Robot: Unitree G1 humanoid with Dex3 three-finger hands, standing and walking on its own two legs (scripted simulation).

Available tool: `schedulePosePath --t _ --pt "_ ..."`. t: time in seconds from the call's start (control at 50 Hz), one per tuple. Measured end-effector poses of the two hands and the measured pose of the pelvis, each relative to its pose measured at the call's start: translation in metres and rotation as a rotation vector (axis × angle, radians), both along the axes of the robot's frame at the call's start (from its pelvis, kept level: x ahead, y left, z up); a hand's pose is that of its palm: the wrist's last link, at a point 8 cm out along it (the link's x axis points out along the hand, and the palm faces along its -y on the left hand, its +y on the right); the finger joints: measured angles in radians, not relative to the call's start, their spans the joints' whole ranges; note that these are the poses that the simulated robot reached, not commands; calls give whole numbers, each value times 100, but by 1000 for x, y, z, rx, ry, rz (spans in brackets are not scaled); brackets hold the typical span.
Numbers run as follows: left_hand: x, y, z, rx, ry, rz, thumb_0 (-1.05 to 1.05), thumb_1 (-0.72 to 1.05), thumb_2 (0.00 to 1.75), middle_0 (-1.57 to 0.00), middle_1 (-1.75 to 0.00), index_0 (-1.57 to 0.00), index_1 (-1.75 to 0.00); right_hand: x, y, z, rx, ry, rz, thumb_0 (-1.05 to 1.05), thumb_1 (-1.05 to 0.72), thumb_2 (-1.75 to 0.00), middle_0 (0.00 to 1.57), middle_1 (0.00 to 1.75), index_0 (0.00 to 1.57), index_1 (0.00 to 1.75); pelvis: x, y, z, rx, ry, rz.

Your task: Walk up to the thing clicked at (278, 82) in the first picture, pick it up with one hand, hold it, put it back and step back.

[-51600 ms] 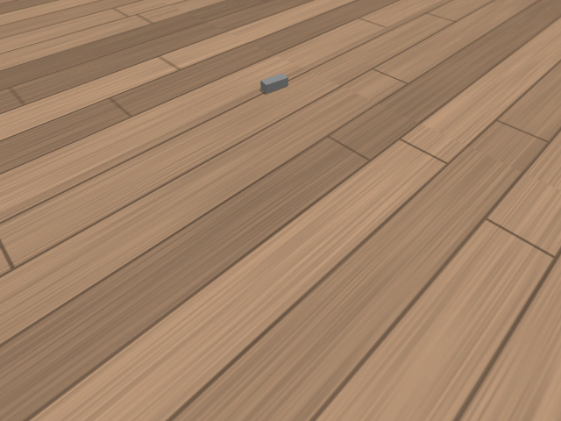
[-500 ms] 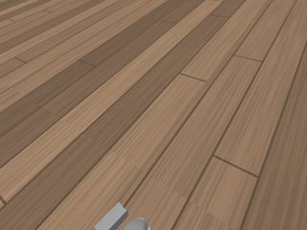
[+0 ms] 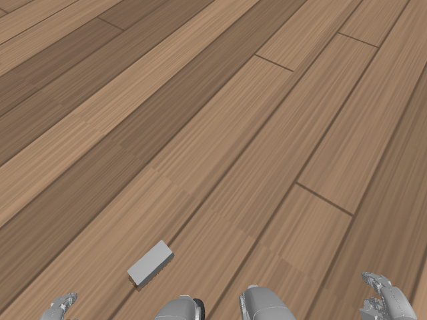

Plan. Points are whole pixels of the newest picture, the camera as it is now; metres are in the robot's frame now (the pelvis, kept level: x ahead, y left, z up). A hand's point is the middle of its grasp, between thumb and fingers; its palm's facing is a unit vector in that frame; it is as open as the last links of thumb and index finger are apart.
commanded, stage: walk up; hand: left
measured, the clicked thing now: (151, 262) +0.34 +0.27 -0.73
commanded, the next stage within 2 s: stand in 0.50 s
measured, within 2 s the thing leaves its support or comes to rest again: neither
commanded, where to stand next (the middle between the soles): +0.01 +0.06 m, yaw +3 degrees
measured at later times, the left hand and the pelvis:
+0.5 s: hand out of the picture -0.04 +0.27 -0.13, palm faces +0.02 -0.94 -0.35, open 7.4 cm; pelvis -0.11 +0.01 +0.00, yaw +3 degrees
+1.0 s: hand out of the picture -0.09 +0.25 -0.12, palm faces +0.01 -0.93 -0.37, open 7.4 cm; pelvis -0.14 -0.01 +0.02, yaw +2 degrees
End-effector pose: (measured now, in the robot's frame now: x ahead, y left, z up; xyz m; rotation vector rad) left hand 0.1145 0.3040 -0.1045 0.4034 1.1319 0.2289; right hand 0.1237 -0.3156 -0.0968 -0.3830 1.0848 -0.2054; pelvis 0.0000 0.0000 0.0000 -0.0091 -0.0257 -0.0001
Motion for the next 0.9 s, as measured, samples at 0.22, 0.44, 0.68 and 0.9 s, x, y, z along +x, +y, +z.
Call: schedulePosePath --t 0.22,0.44,0.68,0.9 --pt "-65 2 9 52 -19 -33 1 90 90 -20 -30 -20 -30 -40 12 -34 92 -64 -24 1 -91 -90 20 30 21 30 -53 -6 -18 3 -51 -28" --pt "-139 2 22 -45 -51 11 1 90 90 -20 -30 -20 -30 -171 2 -10 10 159 14 1 -91 -90 21 30 21 30 -104 0 6 47 -7 33" --pt "-219 5 -4 -101 48 95 1 90 90 -20 -30 -20 -30 -204 2 6 -28 72 -43 1 -91 -90 20 30 21 30 -129 3 6 51 -67 11" --pt "-228 -12 14 -62 83 72 1 90 90 -20 -30 -20 -30 -166 24 -11 118 19 22 1 -91 -90 20 30 21 30 -144 -8 15 27 -49 31"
